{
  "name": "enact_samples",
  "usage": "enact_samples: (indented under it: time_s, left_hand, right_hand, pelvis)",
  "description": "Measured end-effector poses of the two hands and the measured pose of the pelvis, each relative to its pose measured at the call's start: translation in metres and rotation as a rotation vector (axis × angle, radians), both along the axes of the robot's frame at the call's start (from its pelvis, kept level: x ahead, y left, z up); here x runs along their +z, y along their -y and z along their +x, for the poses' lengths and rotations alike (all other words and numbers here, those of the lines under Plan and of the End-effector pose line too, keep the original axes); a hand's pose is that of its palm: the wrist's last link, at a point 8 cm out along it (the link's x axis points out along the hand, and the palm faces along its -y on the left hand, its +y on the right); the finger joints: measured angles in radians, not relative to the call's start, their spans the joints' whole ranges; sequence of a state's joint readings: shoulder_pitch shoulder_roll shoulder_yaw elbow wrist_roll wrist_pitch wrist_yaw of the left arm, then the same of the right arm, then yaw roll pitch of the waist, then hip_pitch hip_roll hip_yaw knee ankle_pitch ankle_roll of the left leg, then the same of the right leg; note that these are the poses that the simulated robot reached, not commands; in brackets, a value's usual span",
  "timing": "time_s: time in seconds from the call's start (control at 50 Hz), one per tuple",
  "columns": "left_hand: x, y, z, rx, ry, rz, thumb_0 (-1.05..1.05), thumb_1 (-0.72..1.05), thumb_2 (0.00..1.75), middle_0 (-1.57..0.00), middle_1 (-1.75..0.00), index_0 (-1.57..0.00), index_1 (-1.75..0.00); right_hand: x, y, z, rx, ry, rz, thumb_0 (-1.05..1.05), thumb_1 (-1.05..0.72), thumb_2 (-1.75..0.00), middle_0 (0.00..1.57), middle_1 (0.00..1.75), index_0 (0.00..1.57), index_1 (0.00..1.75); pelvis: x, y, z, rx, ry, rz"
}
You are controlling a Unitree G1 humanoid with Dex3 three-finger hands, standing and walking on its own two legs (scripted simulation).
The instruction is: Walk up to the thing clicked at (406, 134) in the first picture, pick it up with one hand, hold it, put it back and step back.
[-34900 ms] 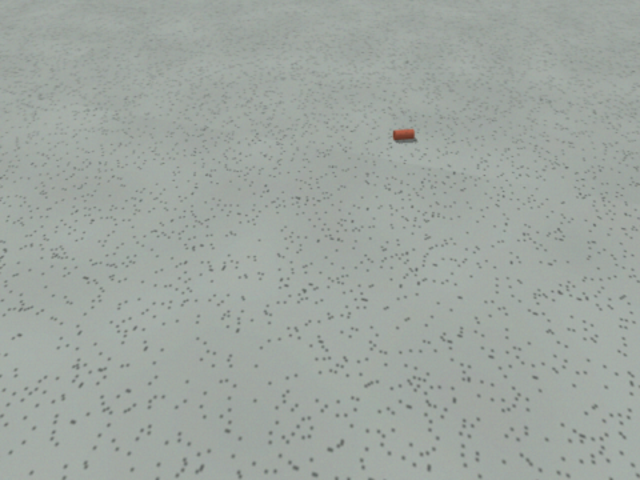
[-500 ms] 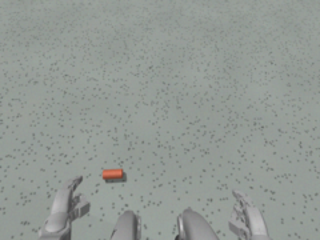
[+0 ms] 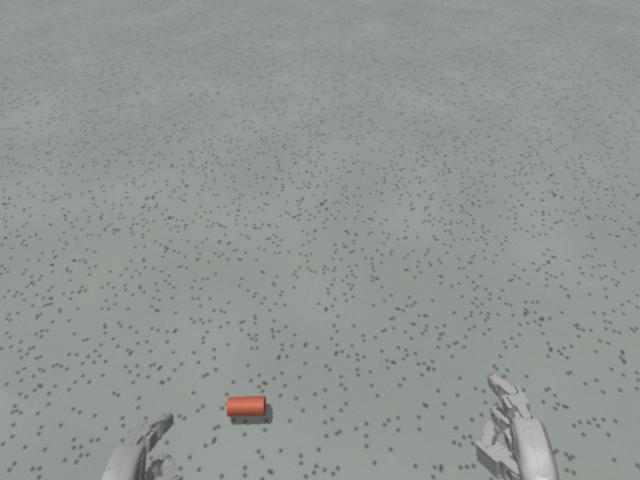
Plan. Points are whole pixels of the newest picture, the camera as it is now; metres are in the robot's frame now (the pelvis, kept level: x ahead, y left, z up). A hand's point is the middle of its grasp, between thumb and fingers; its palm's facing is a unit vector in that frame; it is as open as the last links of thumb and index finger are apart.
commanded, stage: home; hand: left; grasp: from above
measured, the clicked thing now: (246, 406) +0.47 +0.21 -0.69
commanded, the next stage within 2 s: stand in 1.80 s
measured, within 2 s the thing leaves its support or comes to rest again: neither
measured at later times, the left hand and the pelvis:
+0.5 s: hand out of the picture +0.16 +0.18 -0.05, palm faces +0.03 -0.98 -0.19, open 7.4 cm; pelvis +0.00 +0.00 +0.00, yaw +0 degrees
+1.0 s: hand (178, 479) +0.16 +0.18 -0.05, palm faces +0.03 -0.98 -0.20, open 7.4 cm; pelvis +0.00 +0.00 +0.00, yaw +0 degrees
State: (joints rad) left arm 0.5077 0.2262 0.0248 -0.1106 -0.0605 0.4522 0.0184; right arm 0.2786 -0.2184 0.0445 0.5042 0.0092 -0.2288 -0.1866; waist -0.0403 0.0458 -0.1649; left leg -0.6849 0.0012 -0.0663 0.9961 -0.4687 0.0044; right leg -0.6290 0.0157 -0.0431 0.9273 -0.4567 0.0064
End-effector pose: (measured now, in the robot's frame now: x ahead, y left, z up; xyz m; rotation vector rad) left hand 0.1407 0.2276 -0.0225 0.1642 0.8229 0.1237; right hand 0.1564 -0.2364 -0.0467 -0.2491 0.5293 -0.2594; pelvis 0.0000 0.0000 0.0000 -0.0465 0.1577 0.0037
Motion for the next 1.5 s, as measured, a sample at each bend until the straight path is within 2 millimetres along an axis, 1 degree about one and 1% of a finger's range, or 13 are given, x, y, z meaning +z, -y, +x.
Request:
enact_samples:
  time_s: [0.12, 0.36, 0.48, 0.84, 1.08, 1.5]
  left_hand:
    - [-0.003, 0.001, -0.003, 0.001, -0.002, -0.008, 0.02, 0.91, 0.90, -0.20, -0.30, -0.20, -0.30]
    - [0.000, 0.000, -0.001, -0.012, 0.002, 0.006, 0.02, 0.91, 0.90, -0.20, -0.30, -0.20, -0.30]
    - [0.000, 0.001, 0.002, -0.014, 0.003, 0.002, 0.02, 0.91, 0.90, -0.20, -0.30, -0.20, -0.30]
    - [0.001, -0.001, 0.006, -0.023, 0.012, 0.007, 0.02, 0.91, 0.90, -0.20, -0.30, -0.20, -0.30]
    - [0.001, 0.000, 0.006, -0.017, 0.010, 0.007, 0.02, 0.91, 0.90, -0.20, -0.30, -0.20, -0.30]
    - [0.002, 0.002, 0.009, -0.021, 0.013, 0.008, 0.02, 0.91, 0.90, -0.20, -0.30, -0.20, -0.30]
  right_hand:
    - [0.000, -0.003, -0.001, 0.021, -0.001, -0.006, 0.01, -0.90, -0.89, 0.20, 0.29, 0.20, 0.30]
    - [-0.010, -0.002, -0.017, -0.002, -0.048, 0.002, 0.01, -0.90, -0.89, 0.20, 0.30, 0.20, 0.30]
    - [-0.012, -0.001, -0.021, -0.014, -0.058, 0.003, 0.02, -0.90, -0.89, 0.20, 0.30, 0.20, 0.30]
    - [-0.007, 0.001, -0.010, -0.008, -0.034, -0.008, 0.01, -0.90, -0.89, 0.20, 0.29, 0.20, 0.30]
    - [-0.011, 0.001, -0.011, -0.003, -0.050, -0.002, 0.01, -0.90, -0.89, 0.20, 0.29, 0.20, 0.30]
    - [-0.011, 0.004, -0.009, -0.010, -0.050, -0.002, 0.01, -0.90, -0.89, 0.20, 0.29, 0.20, 0.30]
  pelvis:
    - [-0.001, 0.000, -0.003, 0.002, 0.004, -0.001]
    - [-0.001, -0.001, -0.004, -0.004, 0.004, 0.000]
    - [-0.001, -0.001, -0.003, -0.006, 0.001, 0.000]
    - [-0.001, -0.002, 0.001, -0.008, 0.002, 0.001]
    - [-0.002, 0.000, 0.001, -0.005, -0.005, 0.001]
    - [-0.003, 0.001, 0.003, -0.006, -0.011, 0.002]
